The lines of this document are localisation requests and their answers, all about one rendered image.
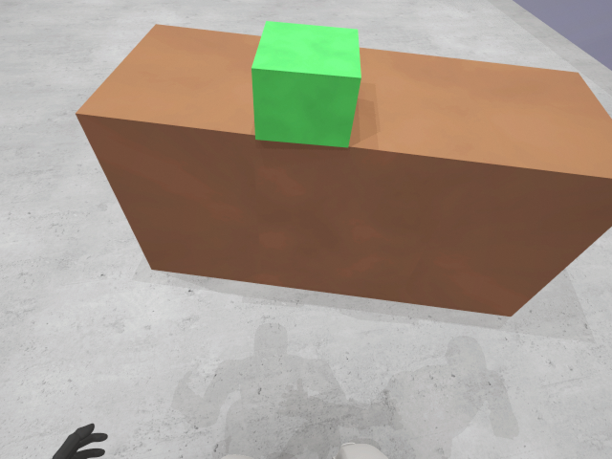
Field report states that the left robot hand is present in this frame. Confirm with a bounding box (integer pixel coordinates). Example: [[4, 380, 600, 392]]
[[53, 424, 108, 459]]

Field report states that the pedestal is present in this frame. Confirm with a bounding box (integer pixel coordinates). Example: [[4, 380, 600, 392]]
[[76, 24, 612, 317]]

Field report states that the carton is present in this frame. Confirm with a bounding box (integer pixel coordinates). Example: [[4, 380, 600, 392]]
[[251, 21, 361, 147]]

